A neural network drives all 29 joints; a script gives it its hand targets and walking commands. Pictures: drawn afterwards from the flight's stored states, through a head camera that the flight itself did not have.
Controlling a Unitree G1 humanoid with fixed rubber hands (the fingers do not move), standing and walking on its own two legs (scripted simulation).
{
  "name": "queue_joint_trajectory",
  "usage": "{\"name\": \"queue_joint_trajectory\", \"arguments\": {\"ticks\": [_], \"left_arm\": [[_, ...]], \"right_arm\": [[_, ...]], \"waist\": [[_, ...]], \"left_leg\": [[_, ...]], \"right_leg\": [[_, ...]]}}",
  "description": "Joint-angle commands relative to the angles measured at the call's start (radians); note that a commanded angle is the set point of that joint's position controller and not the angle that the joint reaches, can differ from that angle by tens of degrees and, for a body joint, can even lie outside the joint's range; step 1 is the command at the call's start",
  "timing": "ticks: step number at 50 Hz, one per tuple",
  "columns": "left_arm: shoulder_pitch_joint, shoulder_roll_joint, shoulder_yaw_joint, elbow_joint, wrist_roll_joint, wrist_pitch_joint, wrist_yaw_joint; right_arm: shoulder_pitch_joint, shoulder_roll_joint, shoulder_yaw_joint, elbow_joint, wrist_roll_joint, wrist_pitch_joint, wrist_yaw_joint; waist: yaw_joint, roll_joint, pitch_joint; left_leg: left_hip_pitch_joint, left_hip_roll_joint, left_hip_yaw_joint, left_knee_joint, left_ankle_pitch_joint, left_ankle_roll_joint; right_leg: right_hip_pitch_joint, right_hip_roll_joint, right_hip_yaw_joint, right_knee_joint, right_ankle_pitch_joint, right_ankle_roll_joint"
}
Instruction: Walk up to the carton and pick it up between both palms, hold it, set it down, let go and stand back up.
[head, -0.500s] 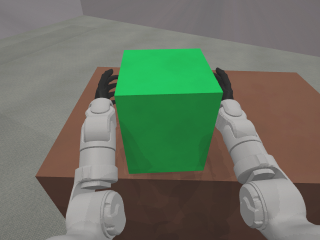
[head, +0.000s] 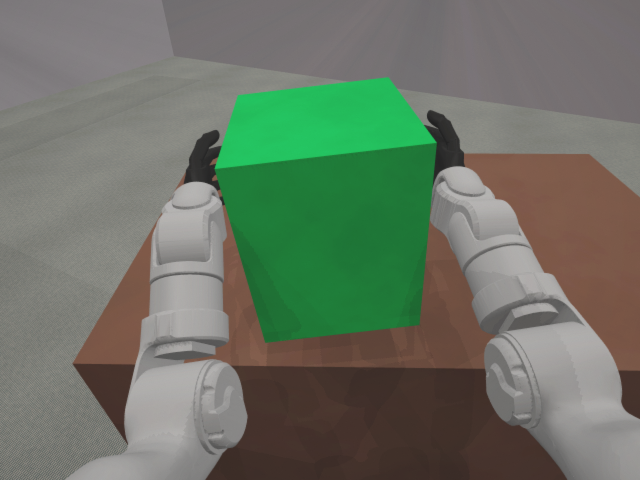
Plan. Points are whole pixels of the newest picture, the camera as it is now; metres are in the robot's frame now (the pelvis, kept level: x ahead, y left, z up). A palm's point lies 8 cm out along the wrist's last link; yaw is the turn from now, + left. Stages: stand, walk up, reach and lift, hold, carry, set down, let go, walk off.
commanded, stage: reach and lift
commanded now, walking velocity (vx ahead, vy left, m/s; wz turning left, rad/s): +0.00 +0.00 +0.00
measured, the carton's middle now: (327, 208) +0.41 -0.02 +0.19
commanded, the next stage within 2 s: hold in 0.66 s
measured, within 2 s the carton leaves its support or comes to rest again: neither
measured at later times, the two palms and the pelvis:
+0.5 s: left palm (192, 183) +0.39 +0.14 +0.25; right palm (440, 153) +0.39 -0.15 +0.27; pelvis +0.01 +0.00 +0.00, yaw +0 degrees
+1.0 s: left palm (186, 165) +0.39 +0.14 +0.27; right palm (446, 127) +0.39 -0.15 +0.31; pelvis +0.01 +0.00 +0.00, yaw +0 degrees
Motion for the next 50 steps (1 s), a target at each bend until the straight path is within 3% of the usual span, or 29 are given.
{"name": "queue_joint_trajectory", "arguments": {"ticks": [1,4,8,19,27,34,37,40,50], "left_arm": [[-0.869,-0.557,-0.435,-0.133,-0.147,-0.09,-0.123],[-0.878,-0.558,-0.445,-0.14,-0.16,-0.084,-0.12],[-0.903,-0.57,-0.477,-0.175,-0.183,-0.078,-0.115],[-0.923,-0.568,-0.52,-0.262,-0.222,-0.039,-0.112],[-0.94,-0.533,-0.481,-0.247,-0.219,-0.006,-0.119],[-0.976,-0.543,-0.489,-0.262,-0.238,0.011,-0.118],[-0.968,-0.518,-0.467,-0.247,-0.233,0.022,-0.125],[-1.004,-0.512,-0.449,-0.234,-0.232,0.029,-0.126],[-1.03,-0.491,-0.423,-0.226,-0.239,0.051,-0.137]], "right_arm": [[-0.755,0.719,0.295,-0.246,0.115,0.005,0.09],[-0.788,0.717,0.314,-0.279,0.146,0.019,0.081],[-0.764,0.715,0.318,-0.262,0.17,0.048,0.074],[-0.776,0.712,0.359,-0.348,0.26,0.12,0.053],[-0.782,0.693,0.355,-0.325,0.29,0.177,0.044],[-0.804,0.686,0.343,-0.315,0.317,0.21,0.044],[-0.802,0.679,0.337,-0.314,0.325,0.227,0.038],[-0.833,0.687,0.336,-0.298,0.332,0.24,0.042],[-0.856,0.687,0.332,-0.301,0.364,0.28,0.027]], "waist": [[-0.004,0.033,-0.404],[0.005,0.037,-0.42],[-0.015,0.054,-0.419],[-0.015,0.083,-0.468],[-0.006,0.066,-0.427],[-0.011,0.093,-0.463],[-0.01,0.071,-0.434],[0.007,0.068,-0.423],[0.003,0.075,-0.447]], "left_leg": [[-0.004,-0.082,-0.001,-0.056,0.121,-0.002],[-0.004,-0.079,-0.008,-0.045,0.14,-0.005],[0.006,-0.077,-0.016,-0.033,0.165,-0.02],[0.01,-0.074,-0.028,-0.006,0.239,-0.045],[-0.022,-0.072,-0.032,-0.016,0.213,-0.044],[-0.029,-0.069,-0.036,-0.009,0.222,-0.054],[-0.044,-0.069,-0.034,-0.014,0.203,-0.051],[-0.071,-0.068,-0.032,-0.03,0.151,-0.041],[-0.081,-0.073,-0.03,-0.018,0.168,-0.048]], "right_leg": [[0.198,0.07,0.031,-0.016,0.139,0.061],[0.193,0.071,0.035,-0.012,0.149,0.062],[0.179,0.075,0.035,-0.008,0.158,0.062],[0.189,0.091,0.038,0.008,0.215,0.062],[0.184,0.095,0.046,0.003,0.191,0.064],[0.181,0.104,0.051,0.009,0.189,0.059],[0.182,0.1,0.054,0.003,0.181,0.064],[0.167,0.102,0.059,0.002,0.132,0.062],[0.187,0.099,0.066,0.01,0.168,0.068]]}}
